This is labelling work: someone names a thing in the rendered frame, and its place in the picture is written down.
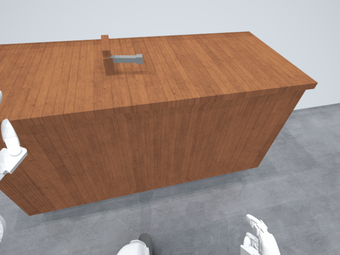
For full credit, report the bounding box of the robot left hand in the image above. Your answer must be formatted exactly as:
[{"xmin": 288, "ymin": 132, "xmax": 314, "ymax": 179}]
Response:
[{"xmin": 0, "ymin": 91, "xmax": 27, "ymax": 180}]

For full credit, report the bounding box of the counter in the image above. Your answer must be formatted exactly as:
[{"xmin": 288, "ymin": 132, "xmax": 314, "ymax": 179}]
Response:
[{"xmin": 0, "ymin": 31, "xmax": 318, "ymax": 216}]

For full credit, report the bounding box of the left robot shin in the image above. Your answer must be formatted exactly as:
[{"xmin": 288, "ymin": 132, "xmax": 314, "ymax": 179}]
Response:
[{"xmin": 130, "ymin": 240, "xmax": 147, "ymax": 247}]

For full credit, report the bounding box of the robot right hand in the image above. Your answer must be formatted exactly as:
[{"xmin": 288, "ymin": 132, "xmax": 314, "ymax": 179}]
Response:
[{"xmin": 241, "ymin": 214, "xmax": 281, "ymax": 255}]

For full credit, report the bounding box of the robot left foot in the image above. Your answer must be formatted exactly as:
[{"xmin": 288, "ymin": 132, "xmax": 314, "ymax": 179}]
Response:
[{"xmin": 138, "ymin": 233, "xmax": 152, "ymax": 255}]

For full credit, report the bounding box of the tap lever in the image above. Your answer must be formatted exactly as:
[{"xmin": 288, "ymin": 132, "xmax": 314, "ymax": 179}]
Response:
[{"xmin": 107, "ymin": 54, "xmax": 143, "ymax": 64}]

